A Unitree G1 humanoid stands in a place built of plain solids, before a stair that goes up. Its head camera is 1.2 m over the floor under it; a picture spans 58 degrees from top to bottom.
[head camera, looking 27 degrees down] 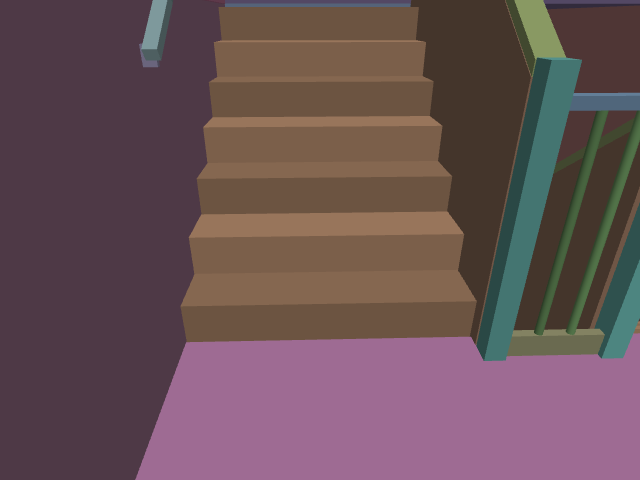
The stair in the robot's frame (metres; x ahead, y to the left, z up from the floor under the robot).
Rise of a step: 0.18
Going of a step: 0.25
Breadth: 1.20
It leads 2 degrees to the left of straight ahead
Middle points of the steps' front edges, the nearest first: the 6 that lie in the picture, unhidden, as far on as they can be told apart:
1.44 -0.04 0.18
1.69 -0.03 0.36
1.93 -0.03 0.54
2.18 -0.02 0.72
2.43 -0.01 0.91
2.68 0.00 1.09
